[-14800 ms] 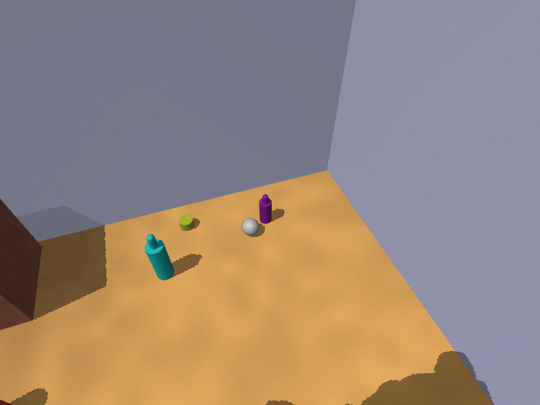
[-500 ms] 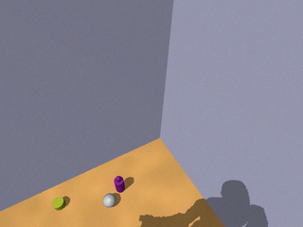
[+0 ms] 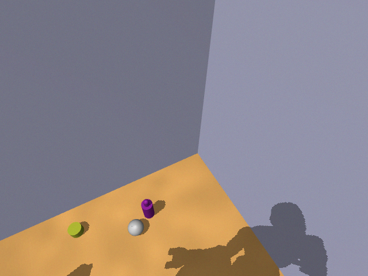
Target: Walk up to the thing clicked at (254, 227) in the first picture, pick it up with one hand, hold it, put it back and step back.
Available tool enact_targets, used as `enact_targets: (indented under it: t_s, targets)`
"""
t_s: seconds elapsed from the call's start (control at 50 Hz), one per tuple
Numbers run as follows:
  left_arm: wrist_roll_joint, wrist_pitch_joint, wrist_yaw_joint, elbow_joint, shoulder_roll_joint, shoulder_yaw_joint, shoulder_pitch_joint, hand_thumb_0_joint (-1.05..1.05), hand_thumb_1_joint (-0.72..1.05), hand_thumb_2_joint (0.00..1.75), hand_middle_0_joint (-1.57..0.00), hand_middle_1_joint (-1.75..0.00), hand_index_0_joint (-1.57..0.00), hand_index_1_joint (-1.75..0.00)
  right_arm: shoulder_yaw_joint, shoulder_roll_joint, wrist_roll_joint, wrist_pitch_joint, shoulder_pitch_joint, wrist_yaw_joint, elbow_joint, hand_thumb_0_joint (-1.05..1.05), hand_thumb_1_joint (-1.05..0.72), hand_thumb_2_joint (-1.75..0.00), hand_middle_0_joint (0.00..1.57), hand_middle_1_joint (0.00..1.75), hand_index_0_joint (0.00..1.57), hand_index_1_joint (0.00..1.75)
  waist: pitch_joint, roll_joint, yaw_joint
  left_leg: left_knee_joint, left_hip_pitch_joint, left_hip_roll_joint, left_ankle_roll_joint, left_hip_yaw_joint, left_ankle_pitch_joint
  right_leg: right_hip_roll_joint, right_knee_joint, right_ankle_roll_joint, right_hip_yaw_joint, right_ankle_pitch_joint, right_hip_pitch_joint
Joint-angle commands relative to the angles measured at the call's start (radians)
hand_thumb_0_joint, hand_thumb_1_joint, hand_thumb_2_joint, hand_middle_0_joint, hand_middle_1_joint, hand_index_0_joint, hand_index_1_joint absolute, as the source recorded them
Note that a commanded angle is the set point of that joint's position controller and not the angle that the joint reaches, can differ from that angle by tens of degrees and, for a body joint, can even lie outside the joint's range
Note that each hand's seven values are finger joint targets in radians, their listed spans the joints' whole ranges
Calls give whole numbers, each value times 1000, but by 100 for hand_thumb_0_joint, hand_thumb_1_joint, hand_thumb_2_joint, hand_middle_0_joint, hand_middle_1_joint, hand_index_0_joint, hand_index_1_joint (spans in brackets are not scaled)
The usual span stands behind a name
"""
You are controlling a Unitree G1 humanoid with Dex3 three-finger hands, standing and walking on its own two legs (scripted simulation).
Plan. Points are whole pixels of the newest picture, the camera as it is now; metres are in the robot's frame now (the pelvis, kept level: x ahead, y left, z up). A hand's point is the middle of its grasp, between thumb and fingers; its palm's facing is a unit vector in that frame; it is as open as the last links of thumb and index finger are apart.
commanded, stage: walk up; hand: left
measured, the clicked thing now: (135, 227) +0.47 +0.25 -0.73
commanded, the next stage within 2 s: none
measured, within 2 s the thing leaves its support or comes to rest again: neither
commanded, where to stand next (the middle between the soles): +0.08 +0.00 m, yaw +1 degrees
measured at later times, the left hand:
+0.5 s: hand out of the picture -0.04 +0.27 -0.15, palm faces +0.08 -0.91 -0.41, open 7.4 cm
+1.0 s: hand out of the picture +0.07 +0.26 -0.16, palm faces -0.02 -0.93 -0.37, open 7.4 cm
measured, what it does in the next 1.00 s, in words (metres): steps on the spot: left foot, then right foot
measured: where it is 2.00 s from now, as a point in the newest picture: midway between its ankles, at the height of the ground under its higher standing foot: outside the picture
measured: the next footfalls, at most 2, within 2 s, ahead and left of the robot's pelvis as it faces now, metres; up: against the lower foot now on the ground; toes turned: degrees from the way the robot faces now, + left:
left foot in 0.52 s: -0.04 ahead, +0.13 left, +0.00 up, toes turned +5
right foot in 0.86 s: +0.10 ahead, -0.12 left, +0.00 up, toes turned +3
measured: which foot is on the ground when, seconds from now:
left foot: down 0.00-0.18, up 0.20-0.50, down 0.52-1.00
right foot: down 0.00-0.54, up 0.56-0.84, down 0.86-1.00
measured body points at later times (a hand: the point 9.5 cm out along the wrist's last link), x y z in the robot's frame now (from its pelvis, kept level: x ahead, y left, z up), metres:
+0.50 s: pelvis -0.06 -0.01 -0.01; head -0.02 -0.01 +0.44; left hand -0.05 +0.32 -0.12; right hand +0.05 -0.32 -0.14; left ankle -0.08 +0.12 -0.73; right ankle -0.05 -0.14 -0.74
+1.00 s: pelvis -0.04 +0.00 -0.02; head +0.01 +0.00 +0.42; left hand +0.07 +0.31 -0.14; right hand +0.08 -0.31 -0.14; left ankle -0.09 +0.12 -0.70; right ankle +0.06 -0.12 -0.74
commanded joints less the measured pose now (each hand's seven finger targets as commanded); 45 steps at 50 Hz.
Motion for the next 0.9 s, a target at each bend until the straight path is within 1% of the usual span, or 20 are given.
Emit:
enact_targets:
  t_s: [0.0,0.06,0.1,0.12,0.14,0.16,0.2,0.26,0.36,0.44,0.48,0.5,0.52,0.54,0.6,0.74,0.8,0.82,0.86,0.88]
  targets:
    - [2,12,17,-102,198,53,44,0,90,90,-20,-30,-20,-30,-70,-279,-9,8,-6,-14,-100,0,-90,-90,20,30,20,30,-242,104,-2,-23,80,161,131,-167,223,-38,168,-68,21,160,-27]
    - [9,36,10,-108,185,69,143,0,90,90,-20,-30,-20,-30,-92,-311,-29,20,-64,-16,-174,0,-90,-90,20,30,20,30,-236,243,26,-100,-97,286,246,-288,99,27,456,-71,-1,-260,-2]
    - [4,40,8,-101,187,79,237,0,90,90,-20,-30,-20,-30,-97,-307,-40,32,-123,-19,-224,0,-90,-90,20,30,20,30,-206,223,75,-36,-189,274,239,-245,116,-2,425,-80,14,-240,26]
    - [7,35,10,-103,189,81,270,0,90,90,-20,-30,-20,-30,-93,-280,-40,37,-155,-21,-242,0,-90,-90,20,30,20,30,-182,181,107,97,-184,206,180,-196,117,-42,257,-99,52,-159,2]
    - [23,25,11,-126,242,91,236,0,90,90,-20,-30,-20,-30,-81,-224,-30,45,-127,-21,-250,0,-90,-90,20,30,20,30,-123,-57,97,320,-197,12,89,-113,-44,-176,-27,-123,246,25,-99]
    - [42,12,12,-177,328,115,143,0,90,90,-20,-30,-20,-30,-70,-176,-23,48,-98,-26,-266,0,-90,-90,20,30,20,30,-56,-222,63,512,-290,-160,28,-103,-425,-320,-138,-172,461,211,-143]
    - [51,-12,29,-246,371,116,45,0,90,90,-20,-30,-20,-30,-81,-201,-21,57,23,-33,-254,0,-90,-90,20,30,20,30,-137,-174,13,785,-217,-157,30,-229,-512,-403,-91,-318,464,387,-247]
    - [53,-42,49,-263,288,106,-36,0,90,90,-20,-30,-20,-30,-105,-255,-18,41,117,-15,-225,0,-90,-90,20,30,20,30,-172,-85,-35,849,-235,-111,0,-217,-305,-258,-14,-232,270,234,-88]
    - [56,-76,31,-237,310,125,229,0,90,90,-20,-30,-20,-30,-93,-258,-55,4,-6,27,-284,0,-90,-90,20,30,20,30,-110,-176,115,428,-370,-71,9,-125,-423,-291,-114,-243,387,-370,224]
    - [43,-78,4,-258,331,129,260,0,90,90,-20,-30,-20,-30,-88,-228,-51,-34,41,41,-275,0,-90,-90,20,30,20,30,-55,-199,88,184,-184,-60,37,-25,-443,-268,-122,-237,276,-159,123]
    - [36,-67,-8,-298,300,110,155,0,90,90,-20,-30,-20,-30,-94,-204,-41,-52,226,34,-212,0,-90,-90,20,30,20,30,-113,-155,-34,-56,164,-95,51,60,-196,-185,20,-173,106,-25,-71]
    - [35,-60,-8,-317,223,84,144,0,90,90,-20,-30,-20,-30,-114,-237,-46,-63,345,21,-179,0,-90,-90,20,30,20,30,-168,-2,-97,-115,410,-57,63,-27,-159,-107,252,-116,13,-26,-248]
    - [23,-59,-7,-357,130,58,108,0,90,90,-20,-30,-20,-30,-137,-362,-69,-71,386,11,-189,0,-90,-90,20,30,20,30,-131,295,-113,-220,476,240,159,-565,-422,56,524,-46,-50,-307,-587]
    - [35,-59,9,-345,244,87,55,0,90,90,-20,-30,-20,-30,-146,-416,-47,-73,353,10,-218,0,-90,-90,20,30,20,30,-56,157,-119,-216,299,365,287,-671,-428,-13,549,-49,109,-338,-555]
    - [12,-69,4,-275,238,77,198,0,90,90,-20,-30,-20,-30,-100,-300,-33,-87,230,-6,-269,0,-90,-90,20,30,20,30,-14,74,-12,-115,286,245,244,-349,18,-28,555,-46,152,-208,-479]
    - [-1,-54,6,-232,187,61,184,0,90,90,-20,-30,-20,-30,-70,-262,-17,-53,155,-19,-294,0,-90,-90,20,30,20,30,-41,212,-1,54,40,157,178,-88,498,5,259,-28,-16,-9,-108]
    - [10,-56,16,-219,213,65,174,0,90,90,-20,-30,-20,-30,-64,-250,6,-14,135,-24,-298,0,-90,-90,20,30,20,30,-85,140,24,200,-6,90,118,-67,302,20,70,-55,-22,205,15]
    - [15,-59,19,-223,255,74,167,0,90,90,-20,-30,-20,-30,-56,-223,14,-6,152,-25,-294,0,-90,-90,20,30,20,30,-107,38,26,267,-53,56,84,-52,146,-50,67,-80,62,461,66]
    - [0,-60,24,-247,316,77,133,0,90,90,-20,-30,-20,-30,-51,-198,15,18,218,-38,-276,0,-90,-90,20,30,20,30,-196,-185,10,563,-28,-69,48,-42,-507,-360,-52,-289,444,608,-10]
    - [12,-58,28,-259,320,75,100,0,90,90,-20,-30,-20,-30,-62,-223,4,27,208,-44,-262,0,-90,-90,20,30,20,30,-174,-167,7,640,-4,-53,48,-83,-568,-359,-52,-311,479,488,-92]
